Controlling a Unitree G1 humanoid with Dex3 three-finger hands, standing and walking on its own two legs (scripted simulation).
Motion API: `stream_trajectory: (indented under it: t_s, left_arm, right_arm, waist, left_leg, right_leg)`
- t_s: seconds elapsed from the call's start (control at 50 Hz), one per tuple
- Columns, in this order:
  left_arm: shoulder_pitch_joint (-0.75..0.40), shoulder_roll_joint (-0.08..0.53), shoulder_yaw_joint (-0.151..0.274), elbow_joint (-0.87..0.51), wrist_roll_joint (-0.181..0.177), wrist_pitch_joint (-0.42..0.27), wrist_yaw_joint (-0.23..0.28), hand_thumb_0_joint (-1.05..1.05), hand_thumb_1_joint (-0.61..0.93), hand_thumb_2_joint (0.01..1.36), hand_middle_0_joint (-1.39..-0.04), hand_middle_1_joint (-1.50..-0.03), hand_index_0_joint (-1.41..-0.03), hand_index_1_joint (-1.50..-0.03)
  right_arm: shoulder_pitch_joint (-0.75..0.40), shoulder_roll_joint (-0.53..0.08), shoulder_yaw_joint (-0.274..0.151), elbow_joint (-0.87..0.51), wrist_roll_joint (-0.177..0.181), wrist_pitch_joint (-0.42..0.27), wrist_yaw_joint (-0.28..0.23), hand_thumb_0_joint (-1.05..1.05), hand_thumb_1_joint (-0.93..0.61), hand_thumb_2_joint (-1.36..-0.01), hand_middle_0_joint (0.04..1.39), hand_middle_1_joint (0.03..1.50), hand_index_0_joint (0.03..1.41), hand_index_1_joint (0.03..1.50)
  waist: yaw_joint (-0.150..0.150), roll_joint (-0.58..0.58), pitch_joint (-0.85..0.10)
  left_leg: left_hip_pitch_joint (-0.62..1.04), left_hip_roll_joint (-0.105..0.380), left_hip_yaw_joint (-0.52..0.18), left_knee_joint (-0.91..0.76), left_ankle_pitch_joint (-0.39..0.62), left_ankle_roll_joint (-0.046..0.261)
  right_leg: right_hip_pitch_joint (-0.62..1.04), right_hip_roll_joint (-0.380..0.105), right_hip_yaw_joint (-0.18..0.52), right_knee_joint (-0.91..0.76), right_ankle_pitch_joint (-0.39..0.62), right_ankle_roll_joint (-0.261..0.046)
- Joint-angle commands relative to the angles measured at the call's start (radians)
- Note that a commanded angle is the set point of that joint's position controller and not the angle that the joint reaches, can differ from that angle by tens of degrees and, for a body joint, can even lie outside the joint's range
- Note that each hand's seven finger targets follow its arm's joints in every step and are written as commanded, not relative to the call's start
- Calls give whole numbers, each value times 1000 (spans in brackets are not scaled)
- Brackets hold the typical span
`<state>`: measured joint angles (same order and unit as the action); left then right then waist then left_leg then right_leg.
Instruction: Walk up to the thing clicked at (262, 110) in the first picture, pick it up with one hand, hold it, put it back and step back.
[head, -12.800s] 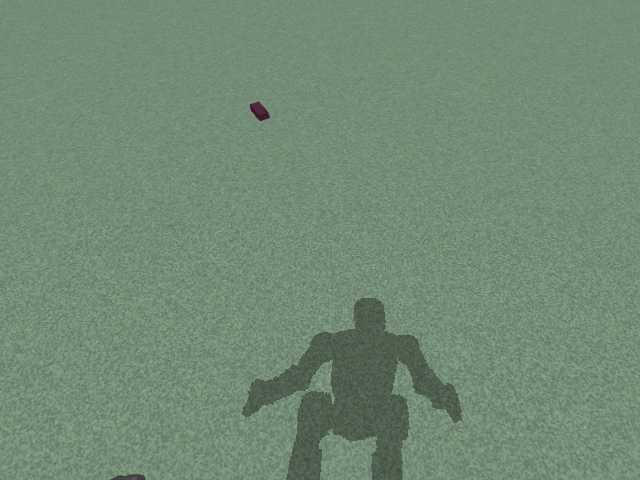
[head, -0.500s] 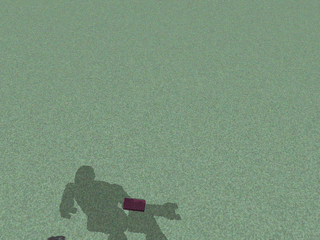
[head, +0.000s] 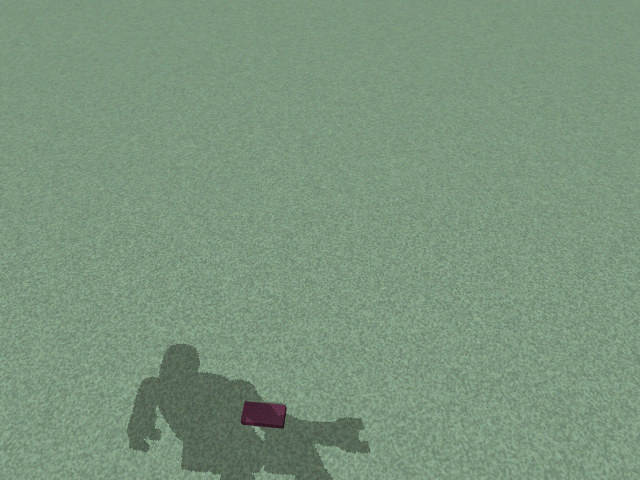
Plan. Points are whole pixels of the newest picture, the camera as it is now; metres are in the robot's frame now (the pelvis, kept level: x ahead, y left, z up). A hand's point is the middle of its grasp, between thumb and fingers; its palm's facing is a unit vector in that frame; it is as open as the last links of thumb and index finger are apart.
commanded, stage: walk up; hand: left
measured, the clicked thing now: (264, 414) +0.38 +0.20 -0.76
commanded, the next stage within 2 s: stand in 1.08 s
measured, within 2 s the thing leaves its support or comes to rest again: neither
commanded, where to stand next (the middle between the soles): +0.04 -0.01 m, yaw -1 degrees
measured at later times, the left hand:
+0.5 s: hand out of the picture +0.10 +0.24 -0.16, palm faces -0.02 -0.95 -0.33, open 7.4 cm
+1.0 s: hand out of the picture +0.10 +0.25 -0.16, palm faces -0.06 -0.94 -0.33, open 7.4 cm
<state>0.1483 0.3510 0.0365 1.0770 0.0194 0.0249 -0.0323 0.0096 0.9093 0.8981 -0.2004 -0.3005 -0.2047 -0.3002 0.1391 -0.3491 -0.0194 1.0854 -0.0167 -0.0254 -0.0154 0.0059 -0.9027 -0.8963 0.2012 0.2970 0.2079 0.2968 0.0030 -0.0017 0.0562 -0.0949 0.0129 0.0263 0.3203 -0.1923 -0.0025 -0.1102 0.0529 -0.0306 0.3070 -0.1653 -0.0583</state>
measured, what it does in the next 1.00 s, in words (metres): stands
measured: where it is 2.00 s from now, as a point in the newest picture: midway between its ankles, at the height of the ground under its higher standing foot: outside the picture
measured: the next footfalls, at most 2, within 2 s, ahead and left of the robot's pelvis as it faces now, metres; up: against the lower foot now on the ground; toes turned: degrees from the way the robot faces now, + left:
none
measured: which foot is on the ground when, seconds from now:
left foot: down 0.00-1.00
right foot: down 0.00-1.00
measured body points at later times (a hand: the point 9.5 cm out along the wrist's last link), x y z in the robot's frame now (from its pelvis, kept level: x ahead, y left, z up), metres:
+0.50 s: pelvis +0.01 -0.01 +0.00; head +0.02 -0.01 +0.45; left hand +0.10 +0.29 -0.13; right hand +0.08 -0.33 -0.13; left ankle -0.01 +0.12 -0.75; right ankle +0.00 -0.08 -0.75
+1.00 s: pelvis +0.01 -0.01 +0.00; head +0.02 +0.00 +0.45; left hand +0.10 +0.30 -0.13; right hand +0.06 -0.32 -0.13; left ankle -0.01 +0.12 -0.75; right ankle +0.00 -0.08 -0.75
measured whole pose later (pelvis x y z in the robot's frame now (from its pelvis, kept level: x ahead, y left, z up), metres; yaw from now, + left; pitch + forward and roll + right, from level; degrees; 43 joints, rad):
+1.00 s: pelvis +0.01 -0.01 +0.00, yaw -3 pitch -2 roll +0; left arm 0.13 0.36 0.04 1.05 0.01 0.03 -0.03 0.01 0.91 0.90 -0.20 -0.30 -0.20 -0.30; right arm 0.15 -0.36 -0.01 1.08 -0.01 -0.02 -0.02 0.01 -0.90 -0.90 0.20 0.30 0.21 0.30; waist 0.00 -0.01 0.06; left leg -0.09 0.03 0.07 0.34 -0.22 -0.01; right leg -0.13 0.07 0.01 0.35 -0.18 -0.07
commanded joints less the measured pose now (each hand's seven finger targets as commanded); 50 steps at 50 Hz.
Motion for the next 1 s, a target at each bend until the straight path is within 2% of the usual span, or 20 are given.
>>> stream_trajectory:
  t_s: [0.0,0.1,0.22,0.3,0.42,0.46,0.58,0.6,0.66,0.7,0.76,0.88,0.98]
  left_arm:
    - [-30,226,52,-68,4,-23,15,0,900,900,-200,-300,-200,-300]
    - [-28,222,53,-78,3,-25,18,0,900,900,-200,-300,-200,-300]
    - [-23,222,56,-86,-2,-24,18,0,900,900,-200,-300,-200,-300]
    - [-23,227,60,-91,-3,-20,20,0,900,900,-200,-300,-200,-300]
    - [-52,227,55,-95,-2,-20,18,0,900,900,-200,-300,-200,-300]
    - [-40,228,57,-91,-5,-18,20,0,900,900,-200,-300,-200,-300]
    - [-59,227,54,-92,-2,-19,15,0,900,900,-200,-300,-200,-300]
    - [-50,231,57,-91,-2,-19,17,0,900,900,-200,-300,-200,-300]
    - [-49,230,55,-94,-3,-20,16,0,900,900,-200,-300,-200,-300]
    - [-61,222,53,-96,-2,-21,15,0,900,900,-200,-300,-200,-300]
    - [-68,223,53,-102,-3,-21,13,0,900,900,-200,-300,-200,-300]
    - [-43,219,50,-93,-5,-19,11,0,900,900,-200,-300,-200,-300]
    - [-41,224,50,-92,-6,-18,15,0,900,900,-200,-300,-200,-300]
  right_arm:
    - [-18,-224,-49,-60,1,-20,-18,0,-900,-900,200,300,200,300]
    - [-11,-214,-44,-62,1,-20,-17,0,-900,-900,200,300,200,300]
    - [1,-227,-44,-65,4,-23,-22,0,-900,-900,200,300,200,300]
    - [2,-231,-46,-71,6,-18,-25,0,-900,-900,200,300,200,300]
    - [-11,-227,-40,-75,6,-17,-24,0,-900,-900,200,300,200,300]
    - [-19,-231,-41,-75,7,-16,-23,0,-900,-900,200,300,200,300]
    - [-26,-232,-36,-74,4,-17,-22,0,-900,-900,200,300,200,300]
    - [-20,-238,-39,-72,6,-16,-22,0,-900,-900,200,300,200,300]
    - [-17,-234,-38,-74,7,-16,-22,0,-900,-900,200,300,200,300]
    - [-18,-230,-36,-72,4,-17,-20,0,-900,-900,200,300,200,300]
    - [-9,-236,-39,-66,4,-20,-22,0,-900,-900,200,300,200,300]
    - [-12,-244,-40,-69,6,-27,-24,0,-900,-900,200,300,200,300]
    - [-16,-241,-42,-71,8,-19,-24,0,-900,-900,200,300,200,300]
  waist:
    - [-5,-34,-53]
    - [-4,-43,-75]
    - [-2,-5,-97]
    - [-2,-6,-103]
    - [-8,-13,-76]
    - [-2,-12,-73]
    - [-4,-2,-61]
    - [-1,-9,-69]
    - [-4,-25,-64]
    - [-9,-21,-67]
    - [-11,-9,-68]
    - [-4,13,-108]
    - [-7,-14,-87]
  left_leg:
    - [0,110,-100,-23,23,45]
    - [17,105,-81,3,52,38]
    - [29,135,-90,-1,172,43]
    - [20,136,-79,16,186,45]
    - [13,132,-73,4,140,42]
    - [20,132,-69,9,132,42]
    - [10,136,-71,-14,94,39]
    - [17,135,-69,-4,101,41]
    - [18,128,-62,3,76,42]
    - [19,127,-62,-12,57,40]
    - [19,135,-71,-21,77,41]
    - [49,166,-84,-28,170,57]
    - [45,144,-63,-5,113,49]
  right_leg:
    - [-22,-177,176,-68,77,-6]
    - [-29,-185,191,-74,100,-8]
    - [6,-168,167,-14,233,-6]
    - [25,-167,166,3,274,1]
    - [-3,-163,184,-14,226,-5]
    - [-11,-160,185,-18,219,8]
    - [-12,-155,193,-33,170,3]
    - [-10,-158,196,-26,184,12]
    - [-17,-160,207,-43,171,11]
    - [-22,-159,210,-51,128,2]
    - [-21,-154,204,-35,129,-2]
    - [3,-142,180,18,211,1]
    - [-21,-152,201,-6,197,6]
